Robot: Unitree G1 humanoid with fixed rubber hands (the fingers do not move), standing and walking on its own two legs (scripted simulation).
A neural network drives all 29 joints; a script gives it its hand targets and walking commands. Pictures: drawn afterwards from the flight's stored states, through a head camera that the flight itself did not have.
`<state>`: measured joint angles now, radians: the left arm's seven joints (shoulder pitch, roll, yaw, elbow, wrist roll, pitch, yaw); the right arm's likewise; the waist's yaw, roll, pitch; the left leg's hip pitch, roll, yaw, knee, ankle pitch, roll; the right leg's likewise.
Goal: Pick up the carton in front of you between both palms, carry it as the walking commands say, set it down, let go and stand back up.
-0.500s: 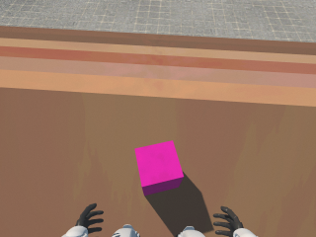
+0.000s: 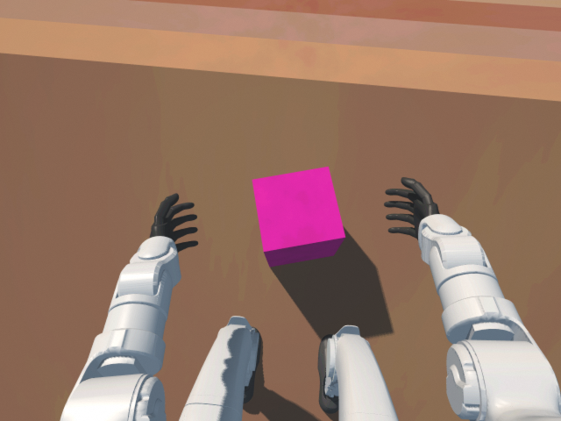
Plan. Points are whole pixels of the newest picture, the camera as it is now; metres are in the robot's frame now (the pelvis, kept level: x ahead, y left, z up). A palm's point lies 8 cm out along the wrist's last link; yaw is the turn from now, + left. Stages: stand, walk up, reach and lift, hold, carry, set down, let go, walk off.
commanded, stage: reach and lift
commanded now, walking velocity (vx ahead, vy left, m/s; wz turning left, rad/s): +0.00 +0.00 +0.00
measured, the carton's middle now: (296, 221) +0.53 +0.02 -0.55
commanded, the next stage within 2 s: none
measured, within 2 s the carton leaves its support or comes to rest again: neither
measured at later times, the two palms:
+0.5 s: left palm (188, 163) +0.49 +0.21 -0.12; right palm (407, 128) +0.59 -0.16 -0.12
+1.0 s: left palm (215, 210) +0.48 +0.21 -0.34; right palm (373, 188) +0.57 -0.16 -0.35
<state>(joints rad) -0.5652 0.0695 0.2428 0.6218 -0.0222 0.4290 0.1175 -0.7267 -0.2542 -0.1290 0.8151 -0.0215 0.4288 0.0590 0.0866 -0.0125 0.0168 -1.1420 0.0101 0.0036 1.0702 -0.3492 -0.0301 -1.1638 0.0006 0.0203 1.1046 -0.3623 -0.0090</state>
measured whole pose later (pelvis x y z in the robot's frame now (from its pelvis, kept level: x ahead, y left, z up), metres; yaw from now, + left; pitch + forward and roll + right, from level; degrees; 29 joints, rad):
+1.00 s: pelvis -0.01 +0.00 -0.19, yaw +4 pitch +51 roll +5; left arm -1.20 0.11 0.39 0.81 -0.06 0.12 0.17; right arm -1.45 -0.47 -0.09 1.10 0.03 0.14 0.01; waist 0.10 0.00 0.07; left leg -2.10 -0.05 -0.02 1.71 -0.50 -0.07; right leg -2.13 0.05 0.08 1.77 -0.52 0.02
